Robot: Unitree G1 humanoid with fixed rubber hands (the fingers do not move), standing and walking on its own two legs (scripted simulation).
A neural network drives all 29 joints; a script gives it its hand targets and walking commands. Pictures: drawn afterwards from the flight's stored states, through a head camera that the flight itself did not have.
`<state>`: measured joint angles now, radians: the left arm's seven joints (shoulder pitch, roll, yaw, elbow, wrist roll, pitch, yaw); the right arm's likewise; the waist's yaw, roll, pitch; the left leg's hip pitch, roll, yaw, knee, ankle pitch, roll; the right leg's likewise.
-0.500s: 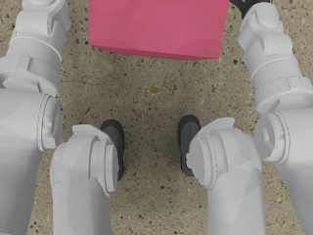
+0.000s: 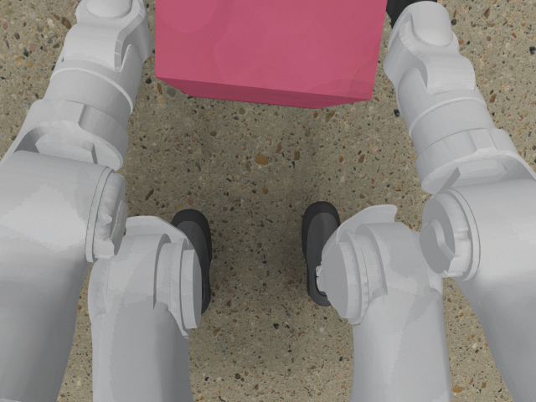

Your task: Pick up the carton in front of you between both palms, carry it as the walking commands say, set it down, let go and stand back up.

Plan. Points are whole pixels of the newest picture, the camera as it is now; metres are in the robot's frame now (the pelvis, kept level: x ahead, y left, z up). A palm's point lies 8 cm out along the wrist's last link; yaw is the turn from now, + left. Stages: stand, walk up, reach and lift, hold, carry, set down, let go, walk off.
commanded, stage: reach and lift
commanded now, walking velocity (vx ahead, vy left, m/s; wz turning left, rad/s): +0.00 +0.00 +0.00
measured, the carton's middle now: (265, 14) +0.55 -0.01 -0.25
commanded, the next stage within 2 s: none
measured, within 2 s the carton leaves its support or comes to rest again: leaves its support in 0.24 s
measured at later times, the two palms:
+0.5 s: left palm out of the picture +0.54 +0.14 -0.07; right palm out of the picture +0.52 -0.15 -0.06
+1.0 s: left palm out of the picture +0.50 +0.14 +0.09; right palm out of the picture +0.49 -0.16 +0.09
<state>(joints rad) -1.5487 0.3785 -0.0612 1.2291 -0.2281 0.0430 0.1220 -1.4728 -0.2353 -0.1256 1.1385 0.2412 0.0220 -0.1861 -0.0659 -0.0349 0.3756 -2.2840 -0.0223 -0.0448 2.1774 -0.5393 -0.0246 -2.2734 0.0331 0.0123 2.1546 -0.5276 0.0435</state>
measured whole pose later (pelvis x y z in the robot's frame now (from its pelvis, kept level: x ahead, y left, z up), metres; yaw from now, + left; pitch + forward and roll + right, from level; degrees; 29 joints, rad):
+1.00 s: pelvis +0.02 +0.00 +0.14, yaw +2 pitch +42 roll +0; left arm -1.02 0.01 0.41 0.72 0.23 0.41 0.06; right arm -0.95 0.03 -0.50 0.60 -0.18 0.40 -0.04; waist -0.04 0.00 -0.20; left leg -1.95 -0.04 -0.03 1.71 -0.50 -0.02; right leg -1.95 0.06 0.07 1.71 -0.49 0.05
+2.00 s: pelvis +0.10 +0.00 +0.39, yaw +2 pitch +3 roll +0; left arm -0.29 -0.15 0.28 0.41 0.24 0.53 0.03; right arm -0.30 0.16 -0.30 0.41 -0.22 0.50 0.00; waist -0.01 -0.01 -0.08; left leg -0.38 -0.02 -0.06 0.60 -0.28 -0.01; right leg -0.38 0.02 0.06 0.60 -0.28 0.01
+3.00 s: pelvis +0.11 +0.00 +0.41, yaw +2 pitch -5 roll +0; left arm -0.24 -0.15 0.20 0.26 0.27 0.70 0.01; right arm -0.25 0.15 -0.23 0.26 -0.28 0.67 0.03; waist -0.01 0.00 0.02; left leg -0.07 -0.01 -0.06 0.36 -0.19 -0.01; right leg -0.07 0.01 0.07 0.36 -0.19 0.01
